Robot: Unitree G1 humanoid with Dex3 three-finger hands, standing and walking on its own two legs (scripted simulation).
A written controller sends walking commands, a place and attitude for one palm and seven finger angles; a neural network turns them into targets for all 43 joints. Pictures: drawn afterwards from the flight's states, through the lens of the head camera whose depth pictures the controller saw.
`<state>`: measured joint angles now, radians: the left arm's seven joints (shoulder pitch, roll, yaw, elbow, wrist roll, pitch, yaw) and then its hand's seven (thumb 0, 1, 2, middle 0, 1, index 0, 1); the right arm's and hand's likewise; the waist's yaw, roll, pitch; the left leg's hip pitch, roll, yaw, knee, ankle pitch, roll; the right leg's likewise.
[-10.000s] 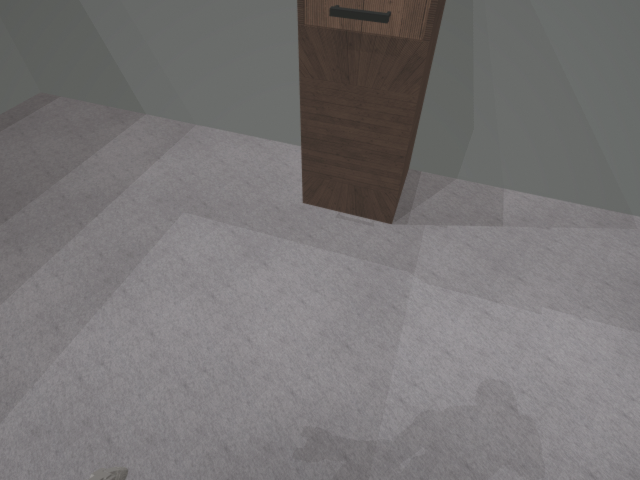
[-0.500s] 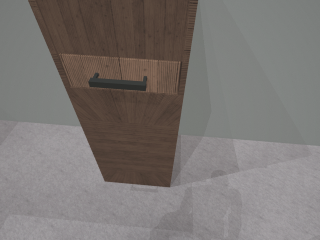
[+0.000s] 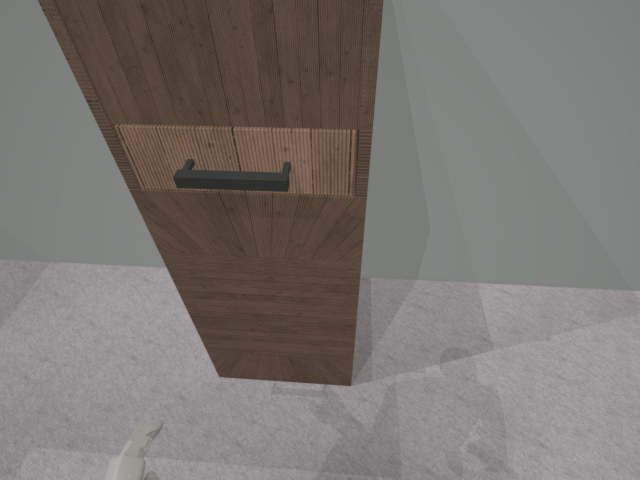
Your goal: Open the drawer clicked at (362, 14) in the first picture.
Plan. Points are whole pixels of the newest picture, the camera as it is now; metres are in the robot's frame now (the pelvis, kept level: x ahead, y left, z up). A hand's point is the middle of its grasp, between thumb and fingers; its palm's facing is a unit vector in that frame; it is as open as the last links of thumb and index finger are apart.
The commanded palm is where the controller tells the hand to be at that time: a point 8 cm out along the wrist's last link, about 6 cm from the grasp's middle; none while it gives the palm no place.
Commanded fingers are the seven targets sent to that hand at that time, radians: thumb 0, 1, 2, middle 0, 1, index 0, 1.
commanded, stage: raise the hand with hooked fingers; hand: left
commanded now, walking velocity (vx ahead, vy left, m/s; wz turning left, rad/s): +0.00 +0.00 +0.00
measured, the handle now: (235, 173) +0.55 +0.18 +0.10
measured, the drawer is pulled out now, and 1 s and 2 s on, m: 0.00 0.00 0.00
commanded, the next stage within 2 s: move the hooked fingers above the handle in 1.74 s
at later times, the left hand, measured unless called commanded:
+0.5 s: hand (149, 391) +0.21 +0.22 +0.03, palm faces +0.11 -0.10 -0.99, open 10.0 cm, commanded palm +0.18 +0.21 +0.09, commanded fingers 0.00 0.11 0.56 -0.26 -0.81 -0.26 -0.81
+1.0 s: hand (126, 286) +0.29 +0.24 +0.13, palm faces +0.13 -0.07 -0.99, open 12.9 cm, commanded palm +0.26 +0.24 +0.20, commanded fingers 0.00 -0.48 0.31 -0.30 -1.18 -0.30 -1.18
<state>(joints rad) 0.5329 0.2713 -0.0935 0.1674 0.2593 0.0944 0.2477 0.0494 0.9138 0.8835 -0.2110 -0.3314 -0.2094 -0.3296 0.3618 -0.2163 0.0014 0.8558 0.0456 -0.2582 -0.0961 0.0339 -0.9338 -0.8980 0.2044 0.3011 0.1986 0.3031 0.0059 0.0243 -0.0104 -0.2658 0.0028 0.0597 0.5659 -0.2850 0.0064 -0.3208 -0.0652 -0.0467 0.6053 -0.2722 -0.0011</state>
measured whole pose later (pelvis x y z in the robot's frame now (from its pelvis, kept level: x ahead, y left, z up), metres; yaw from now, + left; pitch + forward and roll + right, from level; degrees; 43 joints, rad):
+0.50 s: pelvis +0.03 -0.03 -0.02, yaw +1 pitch +5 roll +1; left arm 0.44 0.40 -0.01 -0.21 0.99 -0.05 0.33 0.00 0.31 0.66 -0.27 -0.67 -0.27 -0.67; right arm 0.04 -0.22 0.00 0.50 -0.09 0.09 0.06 0.01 -0.90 -0.90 0.20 0.30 0.20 0.30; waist 0.14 0.04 -0.08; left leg -0.44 0.04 0.02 0.77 -0.42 -0.03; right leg -0.50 -0.01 -0.04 0.81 -0.41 -0.03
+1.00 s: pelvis +0.03 +0.00 +0.01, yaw +1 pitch -1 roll +0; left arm 0.12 0.52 0.01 -0.23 0.87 0.01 0.04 0.00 -0.26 0.41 -0.31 -1.05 -0.31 -1.05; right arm 0.11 -0.27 -0.02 0.62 0.00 0.11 0.00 0.02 -0.90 -0.90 0.20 0.30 0.19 0.30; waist 0.09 0.09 0.00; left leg -0.18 0.00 0.03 0.46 -0.28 0.00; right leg -0.22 -0.04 -0.03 0.49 -0.26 0.01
